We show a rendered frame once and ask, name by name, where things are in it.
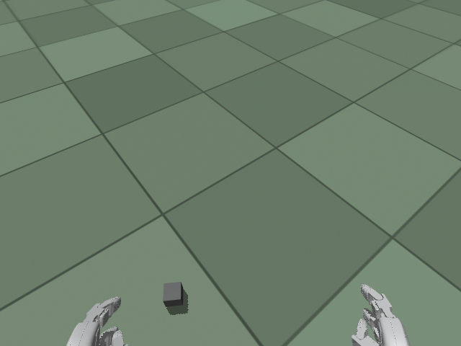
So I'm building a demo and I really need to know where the cube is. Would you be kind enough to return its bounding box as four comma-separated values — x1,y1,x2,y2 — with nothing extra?
163,282,183,307

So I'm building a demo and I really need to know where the right robot hand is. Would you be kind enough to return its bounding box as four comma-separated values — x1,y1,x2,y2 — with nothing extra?
352,284,410,346

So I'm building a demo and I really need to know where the left robot hand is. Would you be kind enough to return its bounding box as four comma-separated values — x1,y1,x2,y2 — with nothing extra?
66,296,128,346

